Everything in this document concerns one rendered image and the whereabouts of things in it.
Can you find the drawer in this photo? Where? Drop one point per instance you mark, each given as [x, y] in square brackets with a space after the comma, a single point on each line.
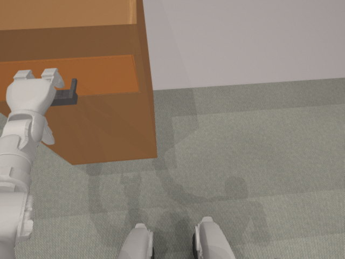
[95, 75]

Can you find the handle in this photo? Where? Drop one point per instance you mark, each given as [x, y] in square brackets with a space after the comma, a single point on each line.
[66, 97]

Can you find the robot left thigh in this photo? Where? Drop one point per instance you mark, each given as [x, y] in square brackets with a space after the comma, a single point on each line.
[137, 245]

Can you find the robot right thigh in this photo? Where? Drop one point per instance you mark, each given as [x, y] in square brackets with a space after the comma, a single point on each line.
[211, 241]

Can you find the cabinet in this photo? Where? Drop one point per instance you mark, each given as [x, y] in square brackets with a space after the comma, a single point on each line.
[100, 127]

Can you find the robot thigh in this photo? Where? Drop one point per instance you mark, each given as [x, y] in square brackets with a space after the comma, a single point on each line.
[137, 245]
[211, 241]

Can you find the left robot hand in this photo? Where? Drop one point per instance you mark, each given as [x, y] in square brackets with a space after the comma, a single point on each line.
[28, 93]

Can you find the left robot upper arm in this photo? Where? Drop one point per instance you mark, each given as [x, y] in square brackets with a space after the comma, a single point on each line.
[16, 221]

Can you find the left robot forearm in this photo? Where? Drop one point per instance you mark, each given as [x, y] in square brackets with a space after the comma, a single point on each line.
[21, 136]

